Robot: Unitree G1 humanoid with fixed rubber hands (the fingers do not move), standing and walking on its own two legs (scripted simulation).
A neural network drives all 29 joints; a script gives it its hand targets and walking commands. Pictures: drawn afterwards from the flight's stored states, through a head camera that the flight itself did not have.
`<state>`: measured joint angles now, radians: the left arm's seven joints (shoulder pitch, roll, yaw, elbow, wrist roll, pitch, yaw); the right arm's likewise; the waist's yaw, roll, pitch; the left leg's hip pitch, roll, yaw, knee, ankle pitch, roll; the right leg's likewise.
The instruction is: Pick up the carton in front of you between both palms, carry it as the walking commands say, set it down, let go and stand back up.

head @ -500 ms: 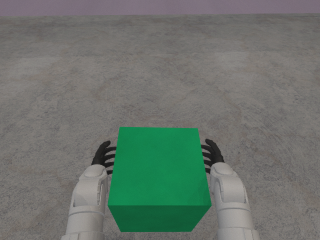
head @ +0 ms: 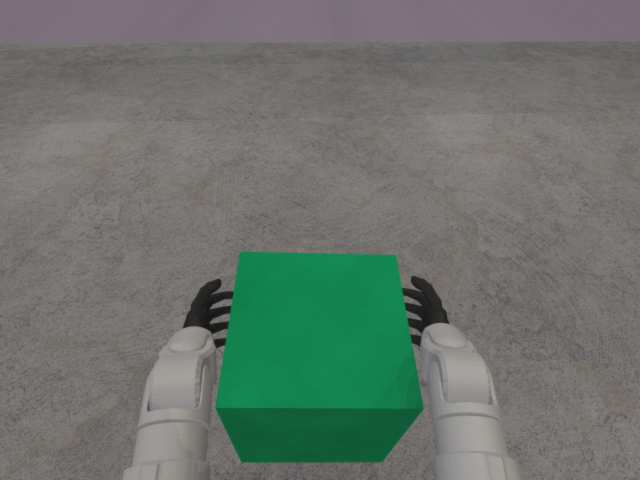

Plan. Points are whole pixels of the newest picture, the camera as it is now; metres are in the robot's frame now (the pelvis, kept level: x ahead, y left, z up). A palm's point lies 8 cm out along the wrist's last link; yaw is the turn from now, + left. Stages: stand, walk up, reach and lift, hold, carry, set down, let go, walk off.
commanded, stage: carry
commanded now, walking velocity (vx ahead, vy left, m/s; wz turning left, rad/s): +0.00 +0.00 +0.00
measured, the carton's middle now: (315, 363) +0.28 +0.00 -0.04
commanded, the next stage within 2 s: hold in 0.62 s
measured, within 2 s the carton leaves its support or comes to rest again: neither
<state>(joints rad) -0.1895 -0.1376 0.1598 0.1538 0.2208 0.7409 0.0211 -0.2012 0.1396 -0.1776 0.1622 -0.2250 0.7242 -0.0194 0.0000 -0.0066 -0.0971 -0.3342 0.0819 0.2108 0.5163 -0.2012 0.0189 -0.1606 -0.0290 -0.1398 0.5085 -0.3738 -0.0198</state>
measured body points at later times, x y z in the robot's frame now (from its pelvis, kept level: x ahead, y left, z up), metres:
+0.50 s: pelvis -0.02 +0.00 +0.00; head -0.04 +0.00 +0.45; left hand +0.28 +0.15 +0.03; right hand +0.28 -0.15 +0.03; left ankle +0.04 +0.11 -0.73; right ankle -0.06 -0.09 -0.73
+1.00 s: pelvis -0.04 +0.01 +0.01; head -0.07 +0.03 +0.46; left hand +0.27 +0.13 +0.03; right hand +0.24 -0.18 +0.04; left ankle +0.04 +0.12 -0.73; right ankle -0.06 -0.09 -0.73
